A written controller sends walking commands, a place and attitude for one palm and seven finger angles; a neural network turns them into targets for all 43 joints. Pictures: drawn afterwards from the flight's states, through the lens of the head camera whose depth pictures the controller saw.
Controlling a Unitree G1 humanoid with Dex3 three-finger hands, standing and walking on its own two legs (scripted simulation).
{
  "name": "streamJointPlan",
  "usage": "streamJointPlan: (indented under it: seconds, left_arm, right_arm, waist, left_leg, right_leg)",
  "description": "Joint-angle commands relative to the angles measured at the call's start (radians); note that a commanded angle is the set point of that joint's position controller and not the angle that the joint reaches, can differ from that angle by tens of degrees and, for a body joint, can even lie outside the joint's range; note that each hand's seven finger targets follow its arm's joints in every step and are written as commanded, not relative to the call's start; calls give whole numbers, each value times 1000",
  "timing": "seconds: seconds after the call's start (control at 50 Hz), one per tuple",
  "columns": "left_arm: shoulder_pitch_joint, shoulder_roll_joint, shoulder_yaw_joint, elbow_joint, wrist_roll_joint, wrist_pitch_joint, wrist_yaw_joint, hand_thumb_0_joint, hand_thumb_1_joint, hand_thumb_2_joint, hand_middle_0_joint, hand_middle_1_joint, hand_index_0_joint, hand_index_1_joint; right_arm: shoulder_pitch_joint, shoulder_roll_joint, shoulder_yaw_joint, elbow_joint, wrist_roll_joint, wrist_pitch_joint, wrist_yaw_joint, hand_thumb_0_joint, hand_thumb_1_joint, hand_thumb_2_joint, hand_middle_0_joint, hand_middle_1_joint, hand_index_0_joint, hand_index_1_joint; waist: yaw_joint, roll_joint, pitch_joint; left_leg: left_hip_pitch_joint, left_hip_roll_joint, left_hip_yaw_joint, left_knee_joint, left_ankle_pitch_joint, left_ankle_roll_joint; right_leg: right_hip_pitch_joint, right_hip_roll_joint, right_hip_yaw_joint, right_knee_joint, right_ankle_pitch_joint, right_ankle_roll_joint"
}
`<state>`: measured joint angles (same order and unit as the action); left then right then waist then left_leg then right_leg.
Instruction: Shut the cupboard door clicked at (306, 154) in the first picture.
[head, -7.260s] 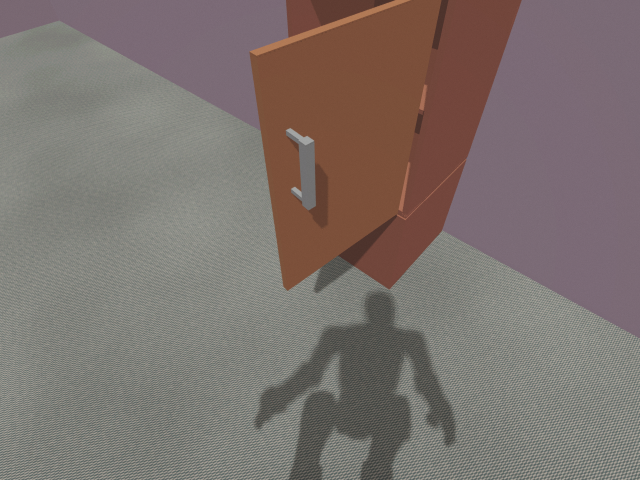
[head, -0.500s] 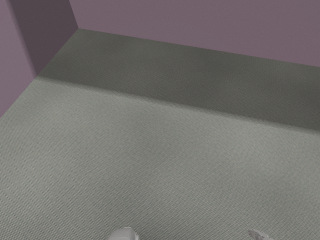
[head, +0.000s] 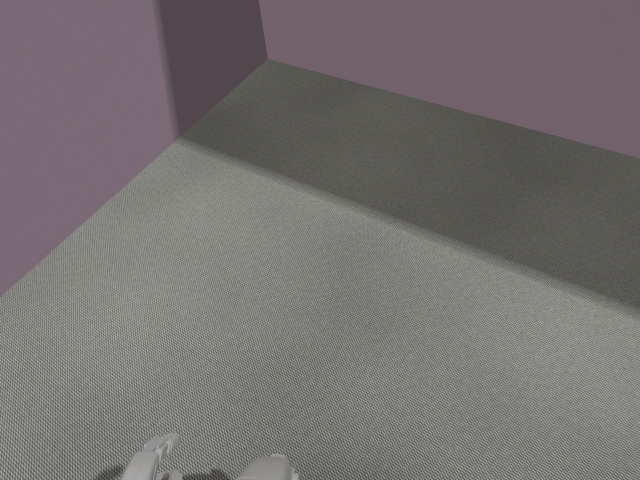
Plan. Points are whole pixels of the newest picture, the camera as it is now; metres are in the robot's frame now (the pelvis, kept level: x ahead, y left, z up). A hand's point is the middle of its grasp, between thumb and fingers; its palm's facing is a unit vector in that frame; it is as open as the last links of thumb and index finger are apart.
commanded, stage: walk to a spot facing it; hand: left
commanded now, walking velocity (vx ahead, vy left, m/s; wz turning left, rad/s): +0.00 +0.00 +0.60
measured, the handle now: out of the picture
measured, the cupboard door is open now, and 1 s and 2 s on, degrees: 82 82 82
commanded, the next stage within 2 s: none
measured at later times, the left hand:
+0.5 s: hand out of the picture -0.01 +0.24 -0.17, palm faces +0.36 -0.90 -0.25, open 7.4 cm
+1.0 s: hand out of the picture +0.00 +0.16 -0.14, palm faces +0.60 -0.77 -0.24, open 7.4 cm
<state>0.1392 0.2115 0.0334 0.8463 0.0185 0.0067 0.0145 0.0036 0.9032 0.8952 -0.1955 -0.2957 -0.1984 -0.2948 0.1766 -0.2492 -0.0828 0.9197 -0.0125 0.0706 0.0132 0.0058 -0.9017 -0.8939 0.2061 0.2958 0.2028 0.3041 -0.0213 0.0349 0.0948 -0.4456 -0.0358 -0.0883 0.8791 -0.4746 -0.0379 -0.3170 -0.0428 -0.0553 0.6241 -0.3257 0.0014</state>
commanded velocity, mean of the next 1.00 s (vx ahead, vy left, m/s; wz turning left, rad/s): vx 0.00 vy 0.00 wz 0.60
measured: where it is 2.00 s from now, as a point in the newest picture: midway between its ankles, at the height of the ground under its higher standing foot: outside the picture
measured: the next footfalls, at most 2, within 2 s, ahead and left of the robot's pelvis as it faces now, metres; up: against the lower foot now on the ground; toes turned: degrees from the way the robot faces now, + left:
left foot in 0.36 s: +0.01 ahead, +0.12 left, +0.00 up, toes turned +21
right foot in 0.76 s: +0.12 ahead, -0.12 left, +0.00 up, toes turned +26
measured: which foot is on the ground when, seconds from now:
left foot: up 0.00-0.34, down 0.36-0.76, up 0.78-1.00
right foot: down 0.00-0.36, up 0.38-0.74, down 0.76-1.00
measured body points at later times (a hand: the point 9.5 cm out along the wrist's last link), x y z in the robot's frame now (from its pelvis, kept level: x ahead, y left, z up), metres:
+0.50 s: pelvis +0.01 +0.01 +0.00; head +0.05 +0.05 +0.45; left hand -0.03 +0.28 -0.15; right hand +0.21 -0.20 -0.12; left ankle -0.02 +0.11 -0.73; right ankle +0.01 -0.14 -0.65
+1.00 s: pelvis +0.05 -0.04 +0.01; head +0.10 -0.02 +0.46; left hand -0.03 +0.20 -0.12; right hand +0.27 -0.21 -0.14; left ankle -0.05 +0.07 -0.66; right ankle +0.09 -0.14 -0.73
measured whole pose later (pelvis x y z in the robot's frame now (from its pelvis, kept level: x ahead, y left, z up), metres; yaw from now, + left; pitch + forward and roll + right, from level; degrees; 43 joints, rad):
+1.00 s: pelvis +0.05 -0.04 +0.01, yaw +38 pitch +0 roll +3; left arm 0.20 0.18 0.03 0.88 0.02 0.01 0.02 0.00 0.90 0.89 -0.20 -0.30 -0.20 -0.30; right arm 0.16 -0.25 -0.08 0.94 -0.01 0.09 0.03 0.01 -0.91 -0.89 0.20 0.30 0.20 0.30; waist -0.02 -0.02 0.11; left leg -0.46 0.02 0.04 1.00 -0.44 -0.08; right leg -0.19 -0.11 -0.18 0.50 -0.31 -0.01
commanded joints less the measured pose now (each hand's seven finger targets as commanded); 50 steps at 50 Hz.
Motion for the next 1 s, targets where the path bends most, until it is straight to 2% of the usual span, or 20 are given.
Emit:
streamJointPlan:
  seconds: [0.0,0.04,0.12,0.22,0.3,0.32,0.34,0.36,0.38,0.42,0.46,0.6,0.68,0.7,0.72,0.74,0.76,0.8,0.84,0.98]
  left_arm:
    - [11,169,38,-67,-2,-15,21,0,900,900,-200,-300,-200,-300]
    - [18,145,34,-68,0,-20,22,0,900,900,-200,-300,-200,-300]
    - [129,164,45,-25,3,-27,25,0,900,900,-200,-300,-200,-300]
    - [152,203,62,-1,13,-20,21,0,900,900,-200,-300,-200,-300]
    - [108,218,70,-3,0,-12,9,0,900,900,-200,-300,-200,-300]
    - [90,186,64,-16,-5,-8,5,0,900,900,-200,-300,-200,-300]
    - [44,110,42,-66,-13,-2,-3,0,900,900,-200,-300,-200,-300]
    - [-25,132,38,-90,-3,14,6,0,900,900,-200,-300,-200,-300]
    - [-29,134,42,-97,-2,17,4,0,900,900,-200,-300,-200,-300]
    - [-17,132,50,-46,2,24,1,0,900,900,-200,-300,-200,-300]
    - [20,135,50,-27,1,30,-5,0,900,900,-200,-300,-200,-300]
    - [-12,111,41,-53,-5,27,-4,0,900,900,-200,-300,-200,-300]
    - [56,117,44,-45,-11,9,0,0,900,900,-200,-300,-200,-300]
    - [101,135,51,-35,-11,-1,4,0,900,900,-200,-300,-200,-300]
    - [151,209,66,-26,1,-14,12,0,900,900,-200,-300,-200,-300]
    - [166,290,82,-25,13,-18,20,0,900,900,-200,-300,-200,-300]
    - [154,277,70,-27,6,-17,24,0,900,900,-200,-300,-200,-300]
    - [32,184,48,-51,1,-18,25,0,900,900,-200,-300,-200,-300]
    - [7,152,39,-61,0,-17,23,0,900,900,-200,-300,-200,-300]
    - [144,203,59,-9,9,-20,22,0,900,900,-200,-300,-200,-300]
  right_arm:
    - [-27,-98,-28,-74,-6,-11,11,0,-900,-900,200,300,200,300]
    - [-19,-73,-19,-69,-4,-8,17,0,-900,-900,200,300,200,300]
    - [-89,-47,-5,-77,2,-11,18,0,-900,-900,200,300,200,300]
    - [-119,-34,10,-91,5,-25,19,0,-900,-900,200,300,200,300]
    - [-19,-81,0,-74,1,-33,15,0,-900,-900,200,300,200,300]
    - [57,-150,-18,-59,-3,-43,13,0,-900,-900,200,300,200,300]
    - [133,-267,-49,-51,-10,-47,2,0,-900,-900,200,300,200,300]
    - [177,-285,-49,-25,-6,-40,-8,0,-900,-900,200,300,200,300]
    - [137,-274,-44,-41,-9,-43,-15,0,-900,-900,200,300,200,300]
    - [25,-202,-25,-62,-9,-51,-30,0,-900,-900,200,300,200,300]
    - [-15,-182,-14,-77,-7,-55,-31,0,-900,-900,200,300,200,300]
    - [-6,-205,-29,-72,-14,-47,-22,0,-900,-900,200,300,200,300]
    - [-38,-195,-37,-83,-8,-41,-20,0,-900,-900,200,300,200,300]
    - [-54,-182,-36,-91,0,-41,-19,0,-900,-900,200,300,200,300]
    - [-53,-131,-30,-104,10,-42,-12,0,-900,-900,200,300,200,300]
    - [-68,-75,-22,-133,11,-43,-9,0,-900,-900,200,300,200,300]
    - [-72,-122,-28,-126,2,-37,-5,0,-900,-900,200,300,200,300]
    - [-33,-106,-33,-75,-4,-17,2,0,-900,-900,200,300,200,300]
    - [-30,-84,-21,-65,-4,-10,14,0,-900,-900,200,300,200,300]
    - [-129,-39,7,-83,3,-20,22,0,-900,-900,200,300,200,300]
  waist:
    - [-3,-253,-95]
    - [-4,-251,-103]
    - [51,-199,-136]
    - [74,-236,-151]
    - [1,-193,-167]
    - [-43,-22,-214]
    - [-89,284,-222]
    - [-99,167,-231]
    - [-73,89,-193]
    - [-25,189,-154]
    - [4,122,-121]
    - [-4,113,-121]
    - [29,137,-157]
    - [55,103,-174]
    - [79,-79,-201]
    - [92,-359,-175]
    - [85,-292,-158]
    - [14,-260,-101]
    - [-1,-253,-84]
    - [68,-212,-120]
  left_leg:
    - [-157,70,52,410,42,-27]
    - [-147,75,87,344,78,-42]
    - [-131,71,137,137,41,-52]
    - [-15,65,196,-117,11,-30]
    - [240,46,217,-375,236,5]
    - [414,159,67,-464,439,55]
    - [522,442,-319,-503,853,221]
    - [496,500,-323,-481,934,303]
    - [441,476,-263,-497,804,303]
    - [343,337,-170,-505,714,220]
    - [297,281,-118,-516,681,189]
    - [252,247,-177,-511,546,194]
    - [186,206,-212,-424,615,163]
    - [119,173,-203,-371,552,128]
    - [-33,88,-121,-237,328,64]
    - [-175,-51,70,23,-117,-13]
    - [-149,12,21,231,-163,-2]
    - [-153,54,24,375,-15,-19]
    - [-144,69,71,345,49,-36]
    - [-47,58,183,-46,28,-39]
  right_leg:
    - [129,-287,163,-306,334,-103]
    - [174,-260,59,-288,459,-89]
    - [324,-294,23,-244,634,-108]
    - [331,-338,-12,-175,690,-122]
    - [169,-314,-101,-30,567,-41]
    - [15,-253,-144,159,374,17]
    - [-273,-93,-146,402,-305,99]
    - [-309,-86,0,519,-358,81]
    - [-318,-100,29,560,-283,76]
    - [-299,-94,64,578,-145,85]
    - [-256,-71,59,550,-84,88]
    - [-117,-7,30,229,-113,86]
    - [80,41,11,-32,0,71]
    - [201,19,24,-179,107,66]
    - [361,-143,179,-306,149,26]
    - [368,-422,432,-348,308,-98]
    - [247,-465,402,-328,369,-166]
    - [177,-332,238,-317,350,-134]
    - [180,-271,81,-291,463,-104]
    - [317,-313,-10,-201,683,-116]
